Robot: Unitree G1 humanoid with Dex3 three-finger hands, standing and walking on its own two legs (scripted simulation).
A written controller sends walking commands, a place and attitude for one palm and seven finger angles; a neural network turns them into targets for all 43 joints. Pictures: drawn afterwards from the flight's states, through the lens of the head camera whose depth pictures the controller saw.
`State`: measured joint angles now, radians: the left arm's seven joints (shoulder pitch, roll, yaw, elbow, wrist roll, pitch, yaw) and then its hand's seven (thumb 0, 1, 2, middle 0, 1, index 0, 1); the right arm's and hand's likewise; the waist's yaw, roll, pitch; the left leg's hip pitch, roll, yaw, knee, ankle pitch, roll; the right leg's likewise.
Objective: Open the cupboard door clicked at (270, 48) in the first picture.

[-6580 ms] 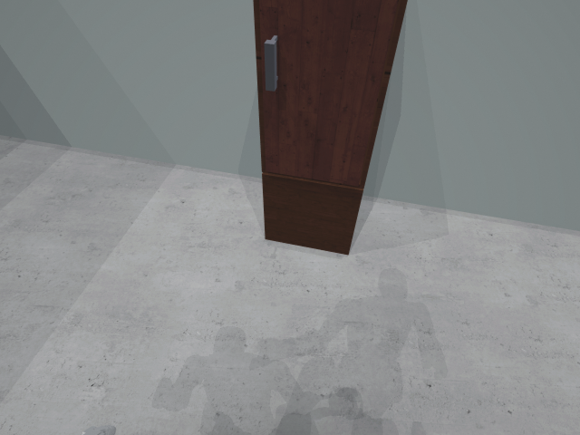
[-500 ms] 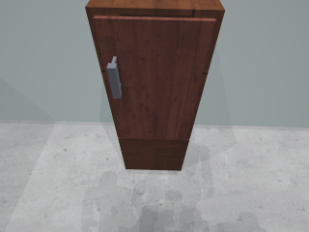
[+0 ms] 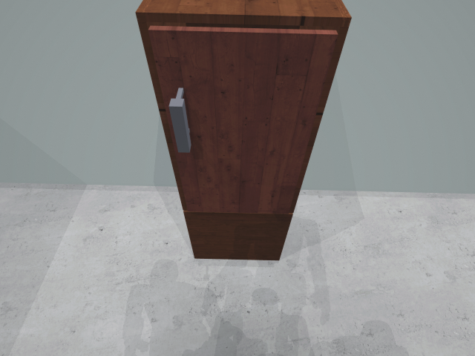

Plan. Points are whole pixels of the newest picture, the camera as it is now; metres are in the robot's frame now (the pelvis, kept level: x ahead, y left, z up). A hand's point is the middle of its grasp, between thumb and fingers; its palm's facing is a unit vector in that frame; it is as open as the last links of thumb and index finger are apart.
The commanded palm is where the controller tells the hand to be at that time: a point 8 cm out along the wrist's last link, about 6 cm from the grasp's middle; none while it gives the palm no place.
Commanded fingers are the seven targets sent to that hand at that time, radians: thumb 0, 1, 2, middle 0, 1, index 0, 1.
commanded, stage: look again from close up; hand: left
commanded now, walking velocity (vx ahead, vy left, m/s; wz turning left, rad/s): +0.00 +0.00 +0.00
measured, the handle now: (182, 120) +0.56 +0.16 +0.07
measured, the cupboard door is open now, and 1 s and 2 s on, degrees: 0 0 0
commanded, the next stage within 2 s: raise the hand with hooked fingers in 0.46 s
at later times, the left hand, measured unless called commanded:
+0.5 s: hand out of the picture +0.03 +0.16 -0.17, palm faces +0.00 -0.98 -0.21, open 7.4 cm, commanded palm none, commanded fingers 0.00 0.90 0.90 -0.20 -0.30 -0.20 -0.30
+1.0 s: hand (129, 349) +0.14 +0.18 -0.05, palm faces +0.10 -0.99 +0.00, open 8.7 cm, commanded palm +0.14 +0.24 -0.02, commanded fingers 0.00 0.36 0.67 -0.24 -0.64 -0.24 -0.64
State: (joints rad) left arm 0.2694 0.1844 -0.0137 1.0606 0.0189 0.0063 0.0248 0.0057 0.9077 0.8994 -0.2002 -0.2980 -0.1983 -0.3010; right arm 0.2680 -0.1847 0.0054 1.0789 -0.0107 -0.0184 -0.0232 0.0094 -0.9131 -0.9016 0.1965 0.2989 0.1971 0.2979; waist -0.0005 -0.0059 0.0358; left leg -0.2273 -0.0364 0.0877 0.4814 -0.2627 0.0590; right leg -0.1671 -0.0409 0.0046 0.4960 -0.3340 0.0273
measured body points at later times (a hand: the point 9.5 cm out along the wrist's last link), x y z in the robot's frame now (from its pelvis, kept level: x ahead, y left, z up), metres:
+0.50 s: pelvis +0.02 -0.02 +0.00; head +0.03 -0.01 +0.45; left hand +0.03 +0.22 -0.16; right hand +0.05 -0.25 -0.15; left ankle +0.00 +0.08 -0.74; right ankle -0.04 -0.14 -0.74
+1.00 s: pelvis -0.04 -0.05 -0.08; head +0.00 -0.04 +0.37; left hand +0.13 +0.23 -0.04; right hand +0.20 -0.30 -0.11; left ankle +0.00 +0.08 -0.74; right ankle -0.04 -0.14 -0.74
